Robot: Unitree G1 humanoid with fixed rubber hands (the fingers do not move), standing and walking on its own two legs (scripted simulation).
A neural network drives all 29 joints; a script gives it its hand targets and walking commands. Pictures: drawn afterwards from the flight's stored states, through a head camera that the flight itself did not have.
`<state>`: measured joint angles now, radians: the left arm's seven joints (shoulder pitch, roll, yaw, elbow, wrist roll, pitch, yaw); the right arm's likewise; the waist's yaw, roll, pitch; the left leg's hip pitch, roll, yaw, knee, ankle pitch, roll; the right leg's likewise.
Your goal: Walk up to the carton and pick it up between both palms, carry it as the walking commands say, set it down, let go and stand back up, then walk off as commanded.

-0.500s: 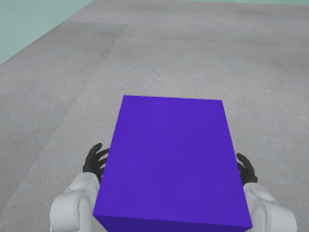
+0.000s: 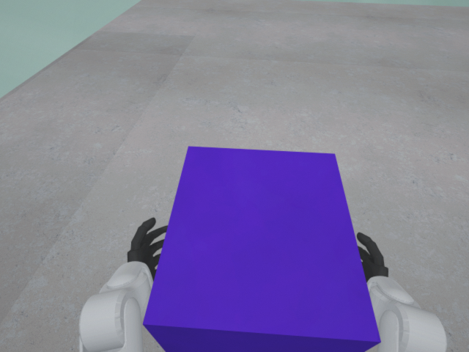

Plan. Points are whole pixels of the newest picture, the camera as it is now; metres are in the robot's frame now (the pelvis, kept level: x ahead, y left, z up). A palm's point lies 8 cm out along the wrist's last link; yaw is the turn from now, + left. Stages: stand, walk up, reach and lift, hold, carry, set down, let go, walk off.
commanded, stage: carry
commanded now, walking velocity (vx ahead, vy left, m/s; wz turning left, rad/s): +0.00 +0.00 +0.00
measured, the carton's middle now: (254, 264) +0.28 +0.00 +0.01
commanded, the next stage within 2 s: none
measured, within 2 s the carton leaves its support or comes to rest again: neither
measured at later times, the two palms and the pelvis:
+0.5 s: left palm (144, 267) +0.23 +0.17 +0.07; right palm (369, 283) +0.23 -0.18 +0.06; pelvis +0.00 +0.00 +0.00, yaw +0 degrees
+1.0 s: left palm (146, 266) +0.24 +0.17 +0.07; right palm (369, 281) +0.24 -0.18 +0.05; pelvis +0.00 +0.00 +0.00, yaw +0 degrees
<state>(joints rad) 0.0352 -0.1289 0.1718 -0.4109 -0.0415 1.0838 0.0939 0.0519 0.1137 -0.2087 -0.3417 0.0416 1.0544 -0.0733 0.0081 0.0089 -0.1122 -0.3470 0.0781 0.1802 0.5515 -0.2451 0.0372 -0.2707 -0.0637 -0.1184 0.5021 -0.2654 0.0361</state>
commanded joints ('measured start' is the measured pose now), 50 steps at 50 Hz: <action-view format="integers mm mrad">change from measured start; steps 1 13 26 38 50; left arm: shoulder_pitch -492 -467 -476 -466 -491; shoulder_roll -641 -590 -603 -568 -592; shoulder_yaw -734 -676 -688 -650 -672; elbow -86 12 -4 68 18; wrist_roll -154 -114 -118 -85 -109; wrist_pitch -63 -76 -100 -108 -122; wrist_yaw -126 -129 -133 -131 -133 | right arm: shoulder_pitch -502 -481 -484 -482 -500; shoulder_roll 591 539 550 516 541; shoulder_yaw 722 663 670 635 660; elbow -197 -98 -114 -44 -95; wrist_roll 158 118 121 96 110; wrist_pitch -37 -54 -77 -88 -101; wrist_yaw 106 108 115 115 113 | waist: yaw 3 4 3 5 3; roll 15 20 32 45 19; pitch -172 -190 -200 -182 -198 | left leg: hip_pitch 85 94 107 90 101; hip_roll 104 106 106 109 100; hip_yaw -140 -141 -138 -143 -133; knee -140 -133 -133 -154 -122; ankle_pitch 137 184 206 171 199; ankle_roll -5 -2 -8 -6 -8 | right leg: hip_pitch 35 41 41 34 40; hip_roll -64 -62 -60 -56 -66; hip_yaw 51 50 40 36 46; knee -44 -36 -28 -22 -28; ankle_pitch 82 100 102 80 119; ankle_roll -58 -60 -58 -58 -64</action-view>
